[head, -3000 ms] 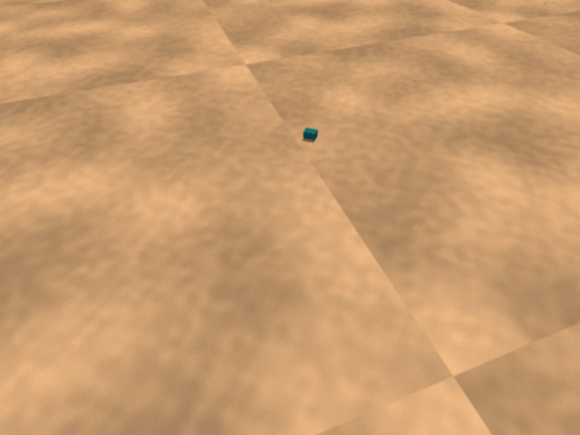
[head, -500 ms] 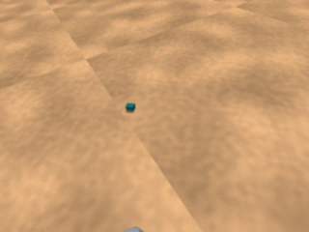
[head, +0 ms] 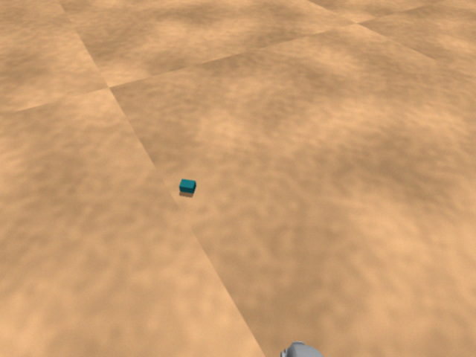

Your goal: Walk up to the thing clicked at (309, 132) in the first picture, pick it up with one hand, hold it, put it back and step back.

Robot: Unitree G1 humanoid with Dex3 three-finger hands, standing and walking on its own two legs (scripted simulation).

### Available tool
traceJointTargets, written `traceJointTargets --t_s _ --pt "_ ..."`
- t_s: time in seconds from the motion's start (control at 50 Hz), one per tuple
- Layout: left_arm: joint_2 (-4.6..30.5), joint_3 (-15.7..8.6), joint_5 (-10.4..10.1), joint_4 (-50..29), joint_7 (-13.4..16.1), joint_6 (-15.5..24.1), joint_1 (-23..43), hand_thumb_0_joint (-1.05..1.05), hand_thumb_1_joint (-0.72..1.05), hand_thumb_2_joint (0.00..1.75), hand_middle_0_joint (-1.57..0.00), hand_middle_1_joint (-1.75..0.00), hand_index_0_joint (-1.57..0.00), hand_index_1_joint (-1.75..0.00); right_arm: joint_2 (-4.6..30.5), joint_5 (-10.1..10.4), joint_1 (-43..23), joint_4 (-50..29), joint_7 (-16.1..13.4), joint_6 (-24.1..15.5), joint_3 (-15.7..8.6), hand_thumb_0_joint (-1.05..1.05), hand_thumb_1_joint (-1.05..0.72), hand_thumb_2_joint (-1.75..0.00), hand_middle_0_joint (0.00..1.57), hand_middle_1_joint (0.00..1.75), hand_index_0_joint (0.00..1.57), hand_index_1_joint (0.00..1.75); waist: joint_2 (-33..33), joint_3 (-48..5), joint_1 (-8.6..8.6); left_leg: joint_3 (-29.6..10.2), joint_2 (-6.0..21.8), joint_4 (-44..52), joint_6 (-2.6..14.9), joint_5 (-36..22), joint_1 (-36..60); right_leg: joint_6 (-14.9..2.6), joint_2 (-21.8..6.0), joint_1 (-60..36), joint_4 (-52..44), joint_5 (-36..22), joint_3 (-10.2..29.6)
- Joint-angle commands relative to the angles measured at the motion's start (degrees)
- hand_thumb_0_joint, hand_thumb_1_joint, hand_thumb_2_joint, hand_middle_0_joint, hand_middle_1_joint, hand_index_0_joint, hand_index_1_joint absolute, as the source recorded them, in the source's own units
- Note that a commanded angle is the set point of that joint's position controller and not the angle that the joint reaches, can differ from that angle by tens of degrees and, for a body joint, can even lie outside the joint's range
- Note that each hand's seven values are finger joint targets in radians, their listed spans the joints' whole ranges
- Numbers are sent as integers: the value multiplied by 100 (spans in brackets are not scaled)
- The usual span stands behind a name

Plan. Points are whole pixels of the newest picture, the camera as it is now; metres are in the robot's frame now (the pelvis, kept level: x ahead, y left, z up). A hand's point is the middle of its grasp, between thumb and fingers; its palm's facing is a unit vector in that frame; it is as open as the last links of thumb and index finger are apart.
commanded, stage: walk up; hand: left
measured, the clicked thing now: (187, 186) +1.07 +0.27 -0.75
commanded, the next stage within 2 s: none
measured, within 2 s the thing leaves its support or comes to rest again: neither
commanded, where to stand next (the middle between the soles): +0.68 +0.05 m, yaw -1 degrees
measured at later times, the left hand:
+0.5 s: hand (116, 295) +0.27 +0.26 -0.12, palm faces -0.01 -0.92 -0.39, open 7.4 cm
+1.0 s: hand (123, 214) +0.48 +0.31 -0.15, palm faces -0.10 -0.94 -0.34, open 7.4 cm
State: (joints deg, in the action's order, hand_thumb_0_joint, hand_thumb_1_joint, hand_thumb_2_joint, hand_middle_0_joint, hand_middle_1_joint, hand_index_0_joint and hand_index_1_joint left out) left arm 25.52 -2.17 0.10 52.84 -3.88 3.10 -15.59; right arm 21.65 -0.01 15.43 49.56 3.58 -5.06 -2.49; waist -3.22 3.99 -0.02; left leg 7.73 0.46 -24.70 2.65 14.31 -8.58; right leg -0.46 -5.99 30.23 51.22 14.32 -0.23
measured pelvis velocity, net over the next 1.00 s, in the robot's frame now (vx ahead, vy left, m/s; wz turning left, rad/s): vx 0.41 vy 0.04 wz -0.01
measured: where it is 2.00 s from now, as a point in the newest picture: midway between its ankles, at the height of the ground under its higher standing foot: (223, 264)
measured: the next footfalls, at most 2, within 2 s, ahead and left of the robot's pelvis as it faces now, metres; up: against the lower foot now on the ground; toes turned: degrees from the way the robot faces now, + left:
right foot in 0.18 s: +0.26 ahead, -0.13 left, +0.00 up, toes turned -5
left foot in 0.64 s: +0.41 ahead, +0.16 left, +0.00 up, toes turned +7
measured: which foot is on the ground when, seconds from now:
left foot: down 0.00-0.22, up 0.24-0.62, down 0.64-1.00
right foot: up 0.00-0.16, down 0.18-0.66, up 0.68-1.00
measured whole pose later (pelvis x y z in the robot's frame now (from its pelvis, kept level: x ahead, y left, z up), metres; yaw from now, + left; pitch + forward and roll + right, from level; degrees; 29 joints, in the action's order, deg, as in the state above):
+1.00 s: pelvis +0.41 +0.04 -0.01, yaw -1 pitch -2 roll +1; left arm 23.7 -2.3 0.7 52.0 -4.2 2.5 -14.8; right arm 23.1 -0.5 18.6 48.6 2.8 -4.1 -2.7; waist -1.4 5.2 -1.5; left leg 8.0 1.8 -28.4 1.0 18.8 -7.2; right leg -0.8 -5.2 27.5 40.1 11.9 -1.9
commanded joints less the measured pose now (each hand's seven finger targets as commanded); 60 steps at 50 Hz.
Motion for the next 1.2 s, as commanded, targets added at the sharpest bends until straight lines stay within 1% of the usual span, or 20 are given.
traceJointTargets --t_s 0.0,0.08,0.14,0.16,0.18,0.2,0.32,0.5,0.56,0.6,0.62,0.64,0.66,0.76,0.92,1.02,1.04,1.06,1.08,1.18 --pt "889 -318 28 -478 -4 125 344 0 90 90 -20 -30 -20 -30 1654 2 180 -393 -83 -121 -507 0 -90 -90 20 30 20 30 970 27 -173 -996 1348 1172 911 -991 228 -7 -90 143 -987 -679 -213" --pt "764 -343 35 -556 1 157 639 0 90 90 -20 -30 -20 -30 1662 -11 205 -460 -105 -26 -523 0 -90 -90 20 30 20 30 1022 -118 -206 -754 1256 615 703 -1711 296 -154 249 -617 -1754 -841 -501" --pt "931 -457 41 -336 92 223 -77 0 90 90 -20 -30 -20 -30 1536 1 165 -582 -156 21 -462 0 -90 -90 20 30 20 30 474 -483 261 -606 1117 -741 521 -1920 -206 -312 434 -2185 -2180 -611 -453" --pt "1201 -568 65 -205 160 282 -650 0 90 90 -20 -30 -20 -30 1218 8 360 -609 -144 3 -333 0 -90 -90 20 30 20 30 -280 -879 513 -281 671 -2032 328 -1387 -808 -466 82 -3195 -2488 -239 89" --pt "1741 -714 84 -237 239 324 -1146 0 90 90 -20 -30 -20 -30 934 -8 559 -724 -130 -1 -219 0 -90 -90 20 30 20 30 -1298 -1237 645 -138 -34 -3532 91 788 -2079 -927 -1404 -4117 -2913 465 2364" --pt "1933 -720 -19 -278 251 294 -1097 0 90 90 -20 -30 -20 -30 1395 12 497 -591 -167 68 -335 0 -90 -90 20 30 20 30 -851 -1098 670 -702 -121 -4167 64 1659 -2681 -1438 -2050 -3996 -3585 1259 3772" --pt "1286 -493 2 -645 253 343 94 0 90 90 -20 -30 -20 -30 1403 -60 670 -65 -32 203 -389 0 -90 -90 20 30 20 30 -482 -87 11 -1026 570 -3400 -141 362 -2166 -1153 -927 -1766 -3953 861 1110" --pt "1457 -559 37 -663 178 360 -110 0 90 90 -20 -30 -20 -30 1220 -157 -276 -245 152 137 -451 0 -90 -90 20 30 20 30 -398 -27 240 -542 606 -1173 -301 -494 -1751 -1079 -856 -1649 -3796 1203 446" --pt "1556 -526 44 -690 174 311 140 0 90 90 -20 -30 -20 -30 1299 -138 -54 -142 146 92 -504 0 -90 -90 20 30 20 30 -279 -40 -33 -377 491 -969 -216 -475 -857 -1008 -892 -1143 -3490 1481 370" --pt "1287 -412 82 -682 197 273 106 0 90 90 -20 -30 -20 -30 1476 -162 626 35 53 24 -567 0 -90 -90 20 30 20 30 201 -332 -435 -339 281 -638 -97 -22 234 -791 -626 -886 -2147 254 64" --pt "925 -277 76 -682 196 257 -145 0 90 90 -20 -30 -20 -30 1806 -180 1197 202 -44 -31 -671 0 -90 -90 20 30 20 30 1395 -695 -661 -1259 706 32 124 1081 1036 -554 -167 -400 -251 -235 -381" --pt "480 -156 -38 -740 180 229 -374 0 90 90 -20 -30 -20 -30 2318 -207 1228 20 -108 -80 -762 0 -90 -90 20 30 20 30 2528 -570 -562 -3956 2067 1035 542 1712 1514 -154 819 1101 1161 1412 -352" --pt "1124 -280 -12 -596 308 188 -253 0 90 90 -20 -30 -20 -30 2459 -9 1064 -56 -105 -57 -795 0 -90 -90 20 30 20 30 1705 -496 -563 -4541 2592 1163 1218 1590 1146 -275 523 1185 1628 1670 179" --pt "1112 -299 -77 -215 225 128 -575 0 90 90 -20 -30 -20 -30 1700 -6 267 -259 -192 -78 -482 0 -90 -90 20 30 20 30 1265 -102 -54 -1670 1592 807 859 -903 -35 -117 44 184 886 465 400" --pt "821 -320 39 -532 50 114 160 0 90 90 -20 -30 -20 -30 1710 -42 328 -479 -165 -51 -497 0 -90 -90 20 30 20 30 1096 2 -176 -942 1422 735 959 -1149 -33 -24 43 -289 -1133 -373 -264" --pt "1008 -474 42 -276 160 239 -695 0 90 90 -20 -30 -20 -30 1421 3 200 -688 -172 63 -375 0 -90 -90 20 30 20 30 248 -614 363 -539 964 -1253 523 -1177 -775 -249 529 -2629 -2205 -423 -390" --pt "1344 -620 87 -216 233 285 -1203 0 90 90 -20 -30 -20 -30 1142 0 360 -753 -168 50 -268 0 -90 -90 20 30 20 30 -716 -901 621 -229 537 -2744 322 -488 -1508 -457 -183 -3365 -2677 356 643" --pt "1850 -709 79 -413 303 332 -1279 0 90 90 -20 -30 -20 -30 869 5 587 -837 -154 76 -150 0 -90 -90 20 30 20 30 -1424 -957 533 -342 -109 -3824 37 1613 -2733 -1031 -1698 -3899 -3372 850 3258" --pt "1933 -677 2 -438 294 293 -1040 0 90 90 -20 -30 -20 -30 1511 -35 254 -707 -230 147 -348 0 -90 -90 20 30 20 30 -695 -693 556 -872 121 -4288 17 1844 -2928 -1679 -2082 -3319 -3545 1136 3966" --pt "1318 -487 -24 -698 315 309 -178 0 90 90 -20 -30 -20 -30 1410 -17 653 -253 -110 220 -365 0 -90 -90 20 30 20 30 -572 -73 23 -976 547 -3315 -132 713 -2234 -1206 -930 -1864 -3491 62 1246"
